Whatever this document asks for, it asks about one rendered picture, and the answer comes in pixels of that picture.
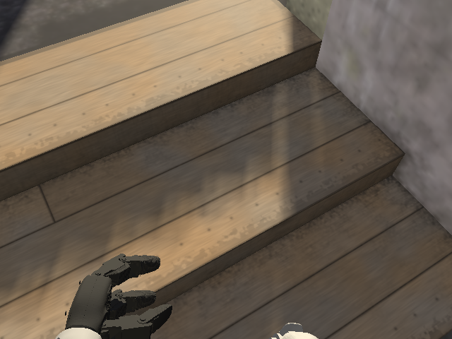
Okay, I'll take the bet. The right robot shin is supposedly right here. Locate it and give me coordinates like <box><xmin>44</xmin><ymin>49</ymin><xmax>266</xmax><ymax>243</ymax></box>
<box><xmin>279</xmin><ymin>323</ymin><xmax>303</xmax><ymax>335</ymax></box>

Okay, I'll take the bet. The robot left hand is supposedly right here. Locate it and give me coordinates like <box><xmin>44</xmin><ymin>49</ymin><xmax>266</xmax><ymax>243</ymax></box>
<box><xmin>65</xmin><ymin>254</ymin><xmax>172</xmax><ymax>339</ymax></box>

